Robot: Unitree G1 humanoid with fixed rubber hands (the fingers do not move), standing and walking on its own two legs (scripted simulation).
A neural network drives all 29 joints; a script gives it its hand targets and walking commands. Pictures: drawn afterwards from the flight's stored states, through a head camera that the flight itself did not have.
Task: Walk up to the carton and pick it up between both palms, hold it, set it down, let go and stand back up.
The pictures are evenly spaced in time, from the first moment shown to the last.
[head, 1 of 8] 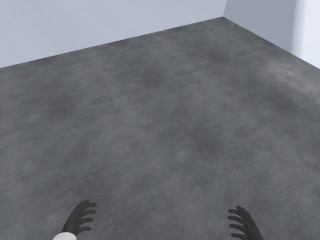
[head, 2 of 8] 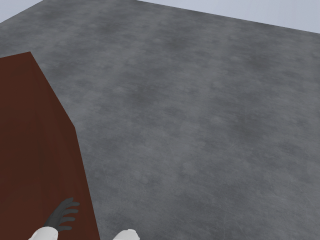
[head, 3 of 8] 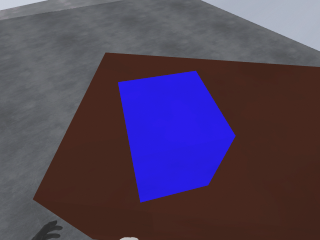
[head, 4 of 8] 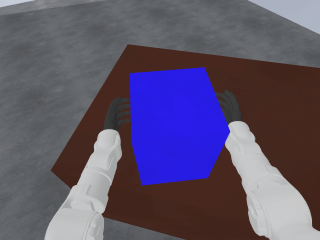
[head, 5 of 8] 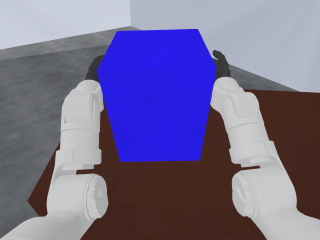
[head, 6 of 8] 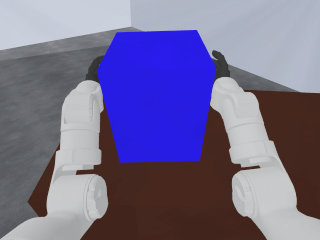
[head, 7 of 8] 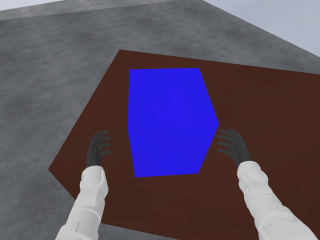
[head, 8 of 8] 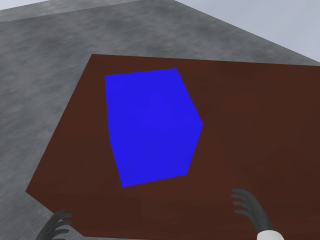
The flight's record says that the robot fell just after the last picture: no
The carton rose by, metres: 0.22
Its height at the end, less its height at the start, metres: +0.00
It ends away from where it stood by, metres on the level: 0.06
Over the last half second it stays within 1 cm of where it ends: yes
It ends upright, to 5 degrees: yes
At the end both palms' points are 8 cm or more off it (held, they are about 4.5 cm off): yes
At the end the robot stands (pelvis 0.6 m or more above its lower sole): yes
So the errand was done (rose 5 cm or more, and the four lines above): yes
